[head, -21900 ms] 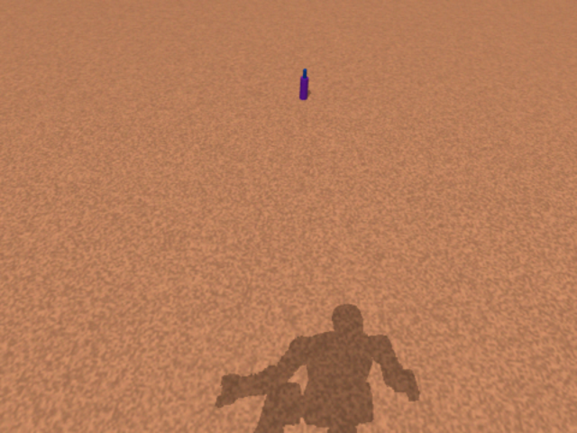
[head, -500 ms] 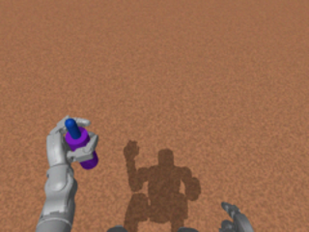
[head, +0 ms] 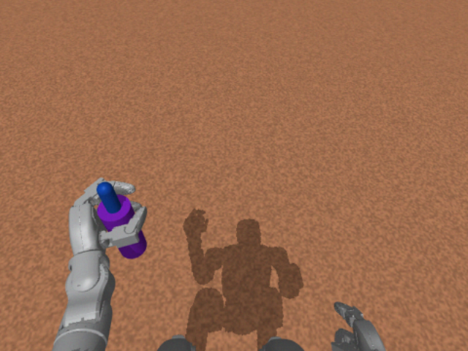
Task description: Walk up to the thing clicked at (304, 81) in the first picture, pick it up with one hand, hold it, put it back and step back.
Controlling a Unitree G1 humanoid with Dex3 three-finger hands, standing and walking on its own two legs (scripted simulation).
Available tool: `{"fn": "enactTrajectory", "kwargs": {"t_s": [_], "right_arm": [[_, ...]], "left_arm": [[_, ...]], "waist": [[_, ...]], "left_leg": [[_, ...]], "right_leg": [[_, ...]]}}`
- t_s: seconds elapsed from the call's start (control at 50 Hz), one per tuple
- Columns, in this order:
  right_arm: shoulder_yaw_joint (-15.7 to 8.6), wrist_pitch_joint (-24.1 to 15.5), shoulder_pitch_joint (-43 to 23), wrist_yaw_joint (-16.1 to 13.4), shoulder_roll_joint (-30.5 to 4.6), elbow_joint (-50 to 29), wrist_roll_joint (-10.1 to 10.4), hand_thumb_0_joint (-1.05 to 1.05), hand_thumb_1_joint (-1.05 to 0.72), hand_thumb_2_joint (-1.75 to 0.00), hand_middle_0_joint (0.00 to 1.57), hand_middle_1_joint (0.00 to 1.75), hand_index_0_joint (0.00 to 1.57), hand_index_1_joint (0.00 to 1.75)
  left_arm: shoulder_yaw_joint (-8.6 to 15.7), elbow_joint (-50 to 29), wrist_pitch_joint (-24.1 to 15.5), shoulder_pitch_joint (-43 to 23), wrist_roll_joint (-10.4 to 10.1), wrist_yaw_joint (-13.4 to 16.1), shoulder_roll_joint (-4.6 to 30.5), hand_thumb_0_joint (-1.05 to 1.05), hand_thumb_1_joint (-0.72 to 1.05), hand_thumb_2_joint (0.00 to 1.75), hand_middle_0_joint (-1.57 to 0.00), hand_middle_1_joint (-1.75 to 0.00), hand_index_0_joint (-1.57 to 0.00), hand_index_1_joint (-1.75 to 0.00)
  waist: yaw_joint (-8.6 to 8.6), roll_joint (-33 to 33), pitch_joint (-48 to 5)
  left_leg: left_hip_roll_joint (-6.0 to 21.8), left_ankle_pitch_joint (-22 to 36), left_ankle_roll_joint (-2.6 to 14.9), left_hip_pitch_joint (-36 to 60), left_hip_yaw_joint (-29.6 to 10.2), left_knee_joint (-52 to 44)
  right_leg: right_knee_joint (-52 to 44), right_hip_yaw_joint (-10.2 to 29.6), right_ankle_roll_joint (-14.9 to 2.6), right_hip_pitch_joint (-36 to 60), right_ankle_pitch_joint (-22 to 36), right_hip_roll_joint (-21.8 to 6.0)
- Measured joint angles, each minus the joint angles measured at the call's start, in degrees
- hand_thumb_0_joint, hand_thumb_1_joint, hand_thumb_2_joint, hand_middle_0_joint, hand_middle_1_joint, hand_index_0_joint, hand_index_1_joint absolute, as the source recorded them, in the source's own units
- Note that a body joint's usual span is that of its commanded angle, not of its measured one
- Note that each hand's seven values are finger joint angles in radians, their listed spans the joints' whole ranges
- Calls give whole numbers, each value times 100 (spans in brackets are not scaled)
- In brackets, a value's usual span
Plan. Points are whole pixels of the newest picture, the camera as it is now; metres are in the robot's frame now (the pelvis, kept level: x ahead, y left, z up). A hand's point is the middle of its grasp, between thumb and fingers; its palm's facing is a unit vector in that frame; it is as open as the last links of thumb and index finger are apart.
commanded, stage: crouch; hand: left
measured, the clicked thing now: (120, 220) +0.33 +0.19 +0.02
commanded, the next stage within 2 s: lower in 1.68 s
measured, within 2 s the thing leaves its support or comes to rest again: neither
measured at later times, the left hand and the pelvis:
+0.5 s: hand (138, 249) +0.37 +0.21 -0.20, palm faces +0.31 -0.95 -0.02, open 7.0 cm; pelvis -0.03 +0.00 -0.17, yaw -3 degrees
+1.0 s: hand (144, 267) +0.39 +0.24 -0.40, palm faces +0.33 -0.94 -0.04, open 7.0 cm; pelvis -0.07 +0.00 -0.35, yaw -5 degrees
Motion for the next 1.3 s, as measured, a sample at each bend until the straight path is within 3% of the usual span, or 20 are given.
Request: {"fn": "enactTrajectory", "kwargs": {"t_s": [0.16,0.28,0.4,0.62,0.84,1.14,1.3], "right_arm": [[-114,-71,-73,140,-99,-5,-143,0,-89,-90,20,30,20,30],[-145,-109,-118,244,-226,40,-243,0,-89,-89,20,30,20,29],[-129,-65,-257,354,-272,92,-334,0,-88,-89,20,30,20,29],[51,31,-646,583,-176,124,-441,0,-89,-90,20,30,20,29],[233,84,-728,632,-226,225,-578,0,-91,-90,20,30,20,30],[448,220,-658,588,-381,296,-666,0,-90,-90,20,30,20,30],[625,234,-761,596,-491,251,-763,0,-89,-90,20,30,20,30]], "left_arm": [[381,925,-886,-409,49,-114,93,2,3,102,-89,-103,-88,-104],[649,1623,-1645,-826,7,-254,299,2,3,102,-88,-103,-88,-104],[919,2044,-2033,-1236,-7,-293,450,2,3,101,-88,-103,-88,-104],[1455,2572,-2237,-1937,86,-398,771,2,3,102,-89,-103,-88,-104],[2029,3319,-2271,-2733,227,-590,1460,2,2,103,-89,-102,-89,-103],[2580,3617,-2113,-3006,290,-917,1981,2,2,103,-90,-101,-89,-103],[2699,3739,-2123,-3065,230,-1093,2225,2,2,103,-90,-101,-89,-103]], "waist": [[-76,-111,-139],[-177,-105,-549],[-247,-59,-877],[-307,-55,-928],[-513,-177,-658],[-747,-237,-194],[-783,-324,25]], "left_leg": [[11,-270,-22,-1316,-74,951],[54,-743,-49,-2977,-182,2335],[85,-1221,-36,-4520,-280,3735],[75,-1596,-22,-6579,-407,5564],[33,-1650,-80,-8096,-630,7078],[-20,-1583,-79,-9157,-832,8348],[-42,-1590,-106,-9423,-978,8770]], "right_leg": [[990,-16,-33,-1314,-308,3],[2334,-35,-30,-2936,-777,39],[3681,-34,-11,-4439,-1235,76],[5515,-2,12,-6476,-1634,106],[7021,-57,4,-7952,-1718,159],[8220,-83,85,-8963,-1633,252],[8571,-157,107,-9193,-1609,303]]}}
